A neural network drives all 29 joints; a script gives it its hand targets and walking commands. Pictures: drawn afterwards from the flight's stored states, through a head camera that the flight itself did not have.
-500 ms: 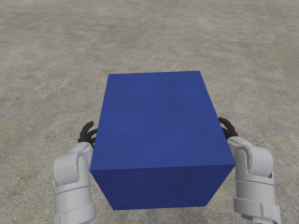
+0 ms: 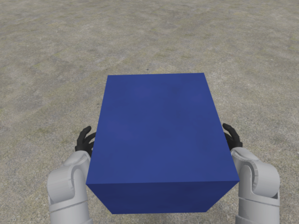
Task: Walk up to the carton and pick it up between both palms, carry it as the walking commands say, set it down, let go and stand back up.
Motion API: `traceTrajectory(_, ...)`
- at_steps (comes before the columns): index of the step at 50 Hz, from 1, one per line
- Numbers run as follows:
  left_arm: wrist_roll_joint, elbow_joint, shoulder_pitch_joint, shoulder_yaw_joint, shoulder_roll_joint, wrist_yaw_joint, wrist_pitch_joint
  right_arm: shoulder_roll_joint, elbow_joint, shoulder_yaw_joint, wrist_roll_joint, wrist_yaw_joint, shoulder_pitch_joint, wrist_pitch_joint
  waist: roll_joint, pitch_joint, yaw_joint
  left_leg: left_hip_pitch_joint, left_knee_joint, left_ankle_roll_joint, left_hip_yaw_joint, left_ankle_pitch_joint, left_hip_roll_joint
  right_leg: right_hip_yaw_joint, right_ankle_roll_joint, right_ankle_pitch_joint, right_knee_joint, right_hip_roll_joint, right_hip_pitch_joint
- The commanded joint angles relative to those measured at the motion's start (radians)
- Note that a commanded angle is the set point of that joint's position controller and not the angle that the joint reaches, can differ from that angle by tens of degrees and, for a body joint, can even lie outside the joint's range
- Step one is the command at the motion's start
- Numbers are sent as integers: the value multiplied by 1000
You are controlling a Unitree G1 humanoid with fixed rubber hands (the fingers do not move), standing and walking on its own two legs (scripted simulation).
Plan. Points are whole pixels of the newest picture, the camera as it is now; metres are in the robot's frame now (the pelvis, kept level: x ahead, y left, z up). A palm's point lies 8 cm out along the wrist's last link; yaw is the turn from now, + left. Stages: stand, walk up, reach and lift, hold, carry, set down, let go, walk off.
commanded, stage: carry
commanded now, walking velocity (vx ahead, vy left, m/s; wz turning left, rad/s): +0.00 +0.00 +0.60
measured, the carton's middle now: (157, 144) +0.34 -0.02 +0.03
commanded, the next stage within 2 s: none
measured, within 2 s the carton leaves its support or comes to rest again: neither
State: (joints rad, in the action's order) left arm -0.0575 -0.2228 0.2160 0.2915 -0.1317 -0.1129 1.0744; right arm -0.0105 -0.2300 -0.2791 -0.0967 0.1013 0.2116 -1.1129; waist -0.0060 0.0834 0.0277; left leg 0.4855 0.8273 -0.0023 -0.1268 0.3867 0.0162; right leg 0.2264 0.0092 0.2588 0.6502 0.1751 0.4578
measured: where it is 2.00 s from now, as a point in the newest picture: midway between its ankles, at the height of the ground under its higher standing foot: outside the picture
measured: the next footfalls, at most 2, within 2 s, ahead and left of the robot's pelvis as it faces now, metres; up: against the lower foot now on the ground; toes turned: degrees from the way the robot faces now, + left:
left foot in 0.04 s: +0.02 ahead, +0.11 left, +0.00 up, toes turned +9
right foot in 0.42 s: -0.06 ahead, -0.11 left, +0.00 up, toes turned +4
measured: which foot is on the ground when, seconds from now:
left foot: up 0.00-0.02, down 0.04-0.42, up 0.44-0.68, down 0.70-1.00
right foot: down 0.00-0.04, up 0.06-0.40, down 0.42-0.70, up 0.72-1.00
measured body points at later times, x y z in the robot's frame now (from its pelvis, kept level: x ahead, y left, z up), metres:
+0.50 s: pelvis -0.11 +0.01 +0.01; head -0.13 -0.01 +0.46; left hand +0.08 +0.24 +0.08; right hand +0.17 -0.12 +0.07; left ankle -0.06 +0.10 -0.70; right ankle -0.10 -0.11 -0.72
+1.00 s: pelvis -0.22 +0.02 +0.00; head -0.21 +0.02 +0.45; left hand -0.11 +0.31 +0.07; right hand +0.09 +0.00 +0.06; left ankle -0.18 +0.13 -0.72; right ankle -0.16 -0.07 -0.71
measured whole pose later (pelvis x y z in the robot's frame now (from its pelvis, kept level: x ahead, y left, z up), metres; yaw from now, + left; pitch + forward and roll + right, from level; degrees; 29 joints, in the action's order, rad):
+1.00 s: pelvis -0.22 +0.02 +0.00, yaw +30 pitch +5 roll -1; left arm -0.10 -0.44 -0.01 0.24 -0.10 -0.07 1.14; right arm -0.11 -0.44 -0.24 -0.07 0.07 -0.03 -1.13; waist -0.02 0.10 -0.03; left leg 0.49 0.53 0.07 -0.03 0.12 -0.04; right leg 0.12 0.05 0.43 0.77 0.04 0.46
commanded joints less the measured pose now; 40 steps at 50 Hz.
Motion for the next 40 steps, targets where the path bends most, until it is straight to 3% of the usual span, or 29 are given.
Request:
traceTrajectory(1,-115,-191,404,-750,-703,107,-4,-841,-202,808,-133,-111,528,29,101,376,-1,-255,-376,33,60,-242,32,-54,6,-213,12,112,-153)
traceTrajectory(2,-112,-208,365,-752,-711,107,6,-832,-196,796,-125,-118,456,21,-122,375,6,-377,-399,103,306,-601,201,-23,52,53,184,11,41)
traceTrajectory(3,-116,-236,353,-762,-719,108,12,-829,-193,787,-118,-128,384,14,-292,352,10,-470,-398,190,515,-1013,357,-58,85,390,380,-72,248)
traceTrajectory(4,-128,-264,316,-794,-737,112,17,-851,-202,788,-116,-134,325,11,-206,358,-1,-474,-313,254,446,-1121,352,-143,80,362,451,-51,267)
traceTrajectory(5,-134,-259,275,-812,-761,122,19,-857,-228,791,-106,-140,300,8,-158,374,-7,-485,-285,243,409,-1113,340,-153,82,334,437,-58,286)
traceTrajectory(6,-161,-254,576,-817,-738,123,-11,-845,-234,797,-123,-133,615,40,-116,380,-10,-478,-274,222,378,-1083,310,-168,72,304,421,-71,274)
traceTrajectory(7,-176,-265,600,-830,-761,126,-19,-859,-258,806,-130,-130,643,50,-112,386,-11,-471,-270,213,347,-1070,287,-164,67,278,399,-81,255)
traceTrajectory(10,-207,-319,410,-883,-817,147,-18,-874,-330,816,-118,-136,416,60,-169,374,-9,-342,-393,202,361,-557,256,-156,50,204,343,-101,162)
traceTrajectory(11,-216,-340,342,-899,-837,151,-12,-883,-352,815,-112,-139,332,57,-183,390,-7,-347,-400,203,374,-503,251,-156,46,191,296,-112,140)
traceTrajectory(16,-209,-377,289,-901,-736,156,5,-812,-383,831,-86,-128,250,40,-166,398,-8,-311,-437,174,413,-473,228,-126,44,202,58,-164,-21)
traceTrajectory(18,-204,-377,259,-895,-717,161,12,-799,-414,853,-93,-124,265,32,-154,392,-25,-210,-450,125,386,-375,189,-115,32,140,-122,-149,-191)
traceTrajectory(19,-200,-371,238,-888,-706,163,15,-787,-428,864,-95,-121,271,28,-145,404,-41,-116,-447,74,348,-310,152,-126,21,97,-231,-112,-330)
traceTrajectory(20,-194,-367,235,-879,-692,164,16,-787,-441,879,-99,-120,281,24,-32,399,-46,-2,-370,27,287,-188,87,-261,-12,161,-326,4,-440)
traceTrajectory(21,-194,-377,253,-875,-683,168,14,-801,-447,895,-98,-120,280,20,201,361,-30,92,-154,7,162,-64,-3,-461,-65,143,-381,197,-442)
traceTrajectory(22,-199,-381,262,-876,-692,168,17,-788,-475,902,-98,-120,311,11,320,301,-24,168,33,-20,58,34,-23,-460,-143,-37,-343,337,-363)
traceTrajectory(23,-195,-370,252,-869,-700,168,21,-797,-484,909,-108,-124,346,8,254,252,-24,153,161,-18,59,20,47,-345,-157,-137,-319,326,-277)
traceTrajectory(24,-193,-375,253,-862,-696,170,29,-806,-471,908,-116,-126,363,2,193,209,-22,123,223,-9,51,18,26,-285,-137,-108,-344,285,-208)
traceTrajectory(25,-181,-362,244,-848,-686,168,33,-801,-458,910,-122,-129,376,-5,173,171,-23,91,205,-3,41,4,35,-229,-114,-72,-335,245,-155)
traceTrajectory(27,-153,-369,254,-827,-644,153,40,-781,-416,904,-131,-138,367,-19,177,142,-23,29,55,-2,11,-17,28,-137,-67,-80,-291,171,-131)
traceTrajectory(30,-126,-351,219,-798,-615,132,64,-772,-373,889,-141,-134,348,-46,240,170,-33,-25,-107,-20,-56,-22,-14,-106,-58,-128,-232,180,-205)
traceTrajectory(31,-114,-323,188,-783,-606,124,74,-761,-361,880,-140,-134,340,-55,243,177,-28,-72,-191,-25,-73,-52,-24,-94,-46,-113,-202,181,-201)
traceTrajectory(32,-104,-303,161,-772,-598,118,84,-750,-343,863,-138,-133,321,-63,193,182,-22,-134,-286,-28,-62,-118,-18,-67,-22,-121,-142,168,-183)
traceTrajectory(33,-102,-309,167,-771,-597,114,91,-751,-323,845,-139,-134,296,-67,76,192,-12,-210,-388,-13,1,-202,9,-20,19,-94,-22,121,-139)
traceTrajectory(34,-101,-323,187,-771,-595,109,98,-737,-300,821,-131,-136,268,-72,-143,204,-3,-319,-446,48,241,-478,169,24,75,96,169,31,23)
traceTrajectory(35,-103,-327,200,-773,-609,108,105,-731,-296,803,-123,-139,248,-75,-294,183,2,-383,-466,139,500,-758,324,-22,106,416,357,-59,222)
traceTrajectory(36,-124,-356,247,-805,-640,114,97,-769,-302,807,-131,-141,271,-65,-218,197,-5,-405,-403,217,438,-884,328,-108,95,413,426,-39,227)
traceTrajectory(37,-143,-340,261,-822,-674,124,96,-781,-310,797,-118,-140,287,-59,-178,229,-8,-399,-391,232,433,-877,325,-133,97,398,419,-50,234)
traceTrajectory(39,-190,-347,303,-851,-754,146,81,-842,-338,802,-121,-139,313,-38,-124,259,-11,-333,-412,219,382,-626,277,-171,77,308,408,-61,192)
traceTrajectory(40,-205,-356,310,-868,-792,154,71,-867,-378,819,-131,-143,335,-24,-131,277,-12,-307,-435,204,357,-481,260,-161,68,257,386,-69,163)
